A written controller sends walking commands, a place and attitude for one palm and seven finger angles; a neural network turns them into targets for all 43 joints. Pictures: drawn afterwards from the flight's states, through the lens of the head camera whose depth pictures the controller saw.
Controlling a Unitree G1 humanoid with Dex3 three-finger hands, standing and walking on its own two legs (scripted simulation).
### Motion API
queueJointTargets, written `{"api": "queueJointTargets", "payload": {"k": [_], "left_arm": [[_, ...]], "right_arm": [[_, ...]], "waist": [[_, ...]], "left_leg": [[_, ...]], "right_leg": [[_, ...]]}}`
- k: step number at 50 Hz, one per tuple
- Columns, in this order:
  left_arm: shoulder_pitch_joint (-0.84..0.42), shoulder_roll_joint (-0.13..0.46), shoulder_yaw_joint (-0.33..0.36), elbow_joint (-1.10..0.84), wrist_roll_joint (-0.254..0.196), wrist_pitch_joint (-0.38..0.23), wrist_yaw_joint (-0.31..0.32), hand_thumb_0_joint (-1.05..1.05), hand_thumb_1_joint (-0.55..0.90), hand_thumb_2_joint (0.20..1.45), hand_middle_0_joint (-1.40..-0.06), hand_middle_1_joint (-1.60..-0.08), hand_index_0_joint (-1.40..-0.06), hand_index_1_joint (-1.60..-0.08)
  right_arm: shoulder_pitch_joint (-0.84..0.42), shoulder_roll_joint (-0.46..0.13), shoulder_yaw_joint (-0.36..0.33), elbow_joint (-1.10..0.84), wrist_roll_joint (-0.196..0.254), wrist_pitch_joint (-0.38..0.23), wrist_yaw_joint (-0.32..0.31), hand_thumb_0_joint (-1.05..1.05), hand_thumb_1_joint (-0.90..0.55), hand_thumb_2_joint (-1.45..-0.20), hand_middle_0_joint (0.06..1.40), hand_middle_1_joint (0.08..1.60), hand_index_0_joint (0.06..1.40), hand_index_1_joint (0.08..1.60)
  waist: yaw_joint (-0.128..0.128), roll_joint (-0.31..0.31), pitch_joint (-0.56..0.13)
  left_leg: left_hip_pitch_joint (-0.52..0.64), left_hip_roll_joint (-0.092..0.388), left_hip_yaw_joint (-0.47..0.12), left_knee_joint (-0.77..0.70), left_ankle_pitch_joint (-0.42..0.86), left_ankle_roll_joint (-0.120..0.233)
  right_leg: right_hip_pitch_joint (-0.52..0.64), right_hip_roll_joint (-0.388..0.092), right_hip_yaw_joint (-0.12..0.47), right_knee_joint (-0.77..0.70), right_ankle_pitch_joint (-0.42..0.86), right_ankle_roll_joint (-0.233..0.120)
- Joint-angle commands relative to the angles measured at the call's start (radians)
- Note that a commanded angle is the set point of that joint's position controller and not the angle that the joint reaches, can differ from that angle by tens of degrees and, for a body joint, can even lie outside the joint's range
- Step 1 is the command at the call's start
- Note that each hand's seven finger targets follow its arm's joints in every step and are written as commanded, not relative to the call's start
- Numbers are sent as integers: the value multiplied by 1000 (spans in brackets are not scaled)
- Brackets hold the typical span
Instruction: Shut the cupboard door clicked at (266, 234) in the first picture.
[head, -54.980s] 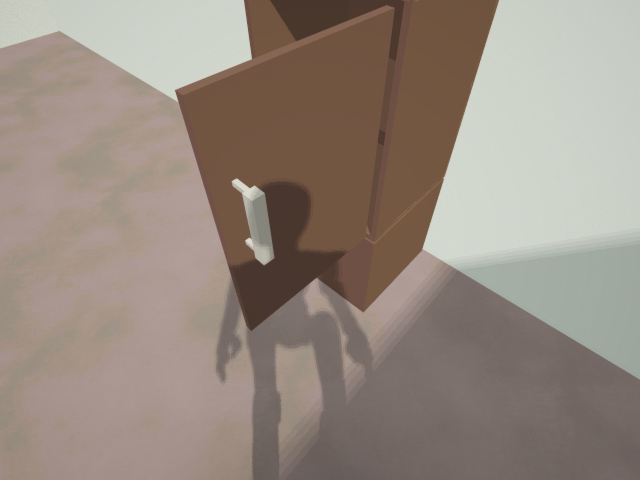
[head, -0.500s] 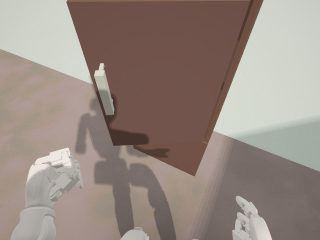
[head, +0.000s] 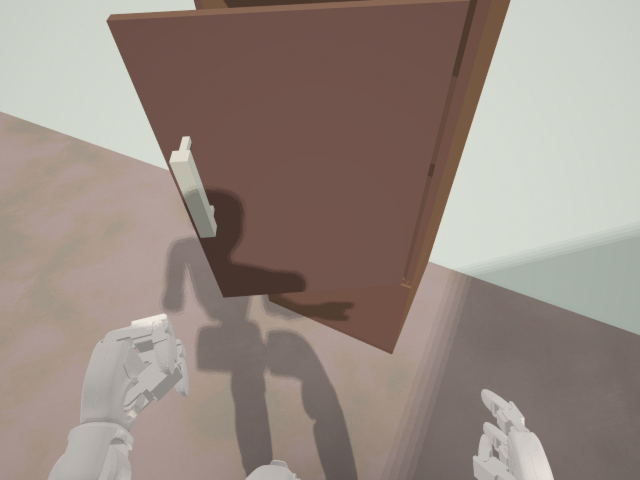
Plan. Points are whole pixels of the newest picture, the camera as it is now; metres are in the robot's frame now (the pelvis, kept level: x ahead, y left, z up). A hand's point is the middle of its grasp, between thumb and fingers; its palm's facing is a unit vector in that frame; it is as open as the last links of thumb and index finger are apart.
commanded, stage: bring the fist close to the handle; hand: left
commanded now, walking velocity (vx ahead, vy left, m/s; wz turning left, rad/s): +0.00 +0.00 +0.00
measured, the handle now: (197, 188) +0.50 +0.23 +0.07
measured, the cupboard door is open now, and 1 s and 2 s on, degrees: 30 30 25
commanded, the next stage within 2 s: push the door shut along its arc in 1.38 s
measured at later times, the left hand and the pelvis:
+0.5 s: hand (182, 290) +0.32 +0.19 +0.08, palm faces +0.15 -0.99 -0.01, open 3.1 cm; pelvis +0.00 +0.01 +0.00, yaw -1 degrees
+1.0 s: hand (209, 235) +0.41 +0.19 +0.07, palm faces +0.16 -0.99 -0.01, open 3.1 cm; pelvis -0.01 +0.01 +0.00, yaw -1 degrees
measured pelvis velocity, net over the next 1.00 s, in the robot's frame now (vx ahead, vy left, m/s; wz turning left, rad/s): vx -0.01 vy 0.01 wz -0.02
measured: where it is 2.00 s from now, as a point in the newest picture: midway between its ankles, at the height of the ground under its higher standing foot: outside the picture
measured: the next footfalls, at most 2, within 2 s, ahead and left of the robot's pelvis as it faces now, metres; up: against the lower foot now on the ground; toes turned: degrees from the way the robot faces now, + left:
none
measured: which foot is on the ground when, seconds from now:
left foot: down 0.00-1.00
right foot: down 0.00-1.00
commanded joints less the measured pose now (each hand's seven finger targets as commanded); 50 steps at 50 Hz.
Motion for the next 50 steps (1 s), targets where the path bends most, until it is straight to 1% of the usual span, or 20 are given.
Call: {"api": "queueJointTargets", "payload": {"k": [1, 2, 4, 8, 11, 12, 16, 22, 25, 27, 28, 32, 36, 37, 40, 43, 45, 47, 49, 50], "left_arm": [[-231, 164, 143, -253, -20, -105, 46, 0, 900, 900, -1300, -1500, -1300, -1500], [-266, 168, 158, -233, -15, -122, 59, 0, 900, 900, -1300, -1500, -1300, -1500], [-303, 125, 115, -194, -6, -151, 62, 0, 900, 900, -1300, -1500, -1300, -1500], [-316, 108, 59, -109, -1, -125, 16, 0, 900, 900, -1300, -1500, -1300, -1500], [-335, 159, 100, -45, -4, -58, -8, 0, 900, 900, -1300, -1500, -1300, -1500], [-388, 145, 85, -47, -3, -42, -8, 0, 900, 900, -1300, -1500, -1300, -1500], [-461, 178, 163, -39, -10, -34, 45, 0, 900, 900, -1300, -1500, -1300, -1500], [-546, 134, 113, 46, 36, -99, 91, 0, 900, 900, -1300, -1500, -1300, -1500], [-634, 123, 74, 121, 50, -91, 76, 0, 900, 900, -1300, -1500, -1300, -1500], [-677, 130, 76, 143, 53, -84, 75, 0, 900, 900, -1300, -1500, -1300, -1500], [-712, 124, 73, 151, 51, -81, 78, 0, 900, 900, -1300, -1500, -1300, -1500], [-889, 173, 125, 196, 58, -97, 120, 0, 900, 900, -1300, -1500, -1300, -1500], [-914, 215, 173, 281, 76, -127, 149, 0, 900, 900, -1300, -1500, -1300, -1500], [-947, 188, 148, 295, 80, -132, 149, 0, 900, 900, -1300, -1500, -1300, -1500], [-988, 191, 138, 409, 95, -121, 139, 0, 900, 900, -1300, -1500, -1300, -1500], [-1068, 194, 136, 498, 92, -102, 122, 0, 900, 900, -1300, -1500, -1300, -1500], [-1127, 200, 143, 531, 86, -105, 115, 0, 900, 900, -1300, -1500, -1300, -1500], [-1194, 248, 187, 568, 82, -120, 117, 0, 900, 900, -1300, -1500, -1300, -1500], [-1295, 256, 185, 569, 91, -153, 119, 0, 900, 900, -1300, -1500, -1300, -1500], [-1259, 261, 202, 585, 95, -166, 121, 0, 900, 900, -1300, -1500, -1300, -1500]], "right_arm": [[-65, -101, -44, -141, -8, -54, -19, 0, -900, -900, 200, 300, 200, 300], [-72, -97, -46, -126, -10, -56, -18, 0, -900, -900, 200, 300, 200, 300], [-74, -96, -46, -110, -12, -63, -13, 0, -900, -900, 200, 300, 200, 300], [-57, -111, -51, -99, -4, -65, -12, 0, -900, -900, 200, 300, 200, 300], [-41, -122, -53, -97, 3, -50, -21, 0, -900, -900, 200, 300, 200, 300], [-46, -120, -51, -101, 4, -45, -23, 0, -900, -900, 200, 300, 200, 300], [-54, -112, -50, -97, -2, -32, -24, 0, -900, -900, 200, 300, 200, 300], [-45, -111, -55, -67, -12, -23, -4, 0, -900, -900, 200, 300, 200, 300], [-35, -121, -58, -56, -6, -12, -2, 0, -900, -900, 200, 300, 200, 300], [-32, -125, -60, -54, -3, -6, -5, 0, -900, -900, 200, 300, 200, 300], [-29, -125, -60, -53, -3, -4, -6, 0, -900, -900, 200, 300, 200, 300], [-28, -126, -58, -28, -5, 4, -15, 0, -900, -900, 200, 300, 200, 300], [-8, -125, -58, -14, -13, 16, -8, 0, -900, -900, 200, 300, 200, 300], [-9, -121, -59, -11, -14, 19, -4, 0, -900, -900, 200, 300, 200, 300], [14, -126, -60, 4, -12, 35, 2, 0, -900, -900, 200, 300, 200, 300], [36, -135, -63, 7, -8, 50, 2, 0, -900, -900, 200, 300, 200, 300], [47, -136, -65, 12, -6, 56, 1, 0, -900, -900, 200, 300, 200, 300], [57, -139, -66, 21, -8, 62, -2, 0, -900, -900, 200, 300, 200, 300], [68, -136, -67, 34, -13, 64, -1, 0, -900, -900, 200, 300, 200, 300], [77, -135, -71, 37, -16, 65, 4, 0, -900, -900, 200, 300, 200, 300]], "waist": [[-17, -63, -134], [-16, -46, -141], [-27, -26, -145], [-32, -20, -181], [-21, -35, -202], [-27, -47, -203], [-2, -42, -238], [-21, -24, -232], [-46, -27, -192], [-43, -9, -205], [-46, -29, -221], [-53, -19, -257], [-38, -16, -315], [-47, -13, -329], [-62, -5, -275], [-78, -44, -256], [-84, -53, -268], [-86, -53, -288], [-96, -13, -329], [-79, -3, -346]], "left_leg": [[70, -17, 11, -98, 142, 41], [71, -16, 10, -95, 138, 39], [79, -13, 9, -85, 140, 39], [89, -14, 13, -92, 145, 42], [99, -13, 12, -114, 171, 44], [108, -13, 13, -121, 175, 44], [139, -13, 11, -137, 221, 39], [157, -4, 14, -135, 248, 33], [151, 0, 14, -146, 193, 33], [158, -1, 13, -152, 185, 33], [167, -1, 9, -155, 179, 34], [174, 1, 4, -154, 165, 32], [172, 2, 10, -145, 221, 31], [176, 1, 14, -141, 226, 31], [155, 4, 18, -145, 206, 29], [133, 3, 15, -151, 182, 33], [136, 2, 15, -149, 178, 34], [125, 2, 15, -141, 180, 36], [139, 1, 14, -128, 191, 36], [154, 2, 13, -125, 218, 34]], "right_leg": [[94, -21, 81, -198, 204, 36], [79, -19, 76, -186, 194, 30], [43, -13, 62, -164, 194, 24], [66, -14, 62, -172, 210, 24], [106, -11, 62, -189, 246, 24], [110, -14, 57, -190, 257, 27], [138, -7, 36, -175, 314, 23], [95, -5, 20, -147, 339, 16], [53, -3, 20, -167, 280, 17], [59, -3, 24, -174, 269, 14], [59, -3, 20, -177, 260, 15], [50, -2, 22, -173, 239, 15], [84, 2, 24, -151, 304, 13], [84, -1, 25, -148, 316, 16], [52, 1, 26, -162, 306, 15], [49, 1, 28, -178, 291, 20], [51, 2, 31, -184, 288, 20], [56, 1, 37, -180, 290, 21], [43, 0, 40, -164, 300, 21], [48, 3, 37, -155, 321, 16]]}}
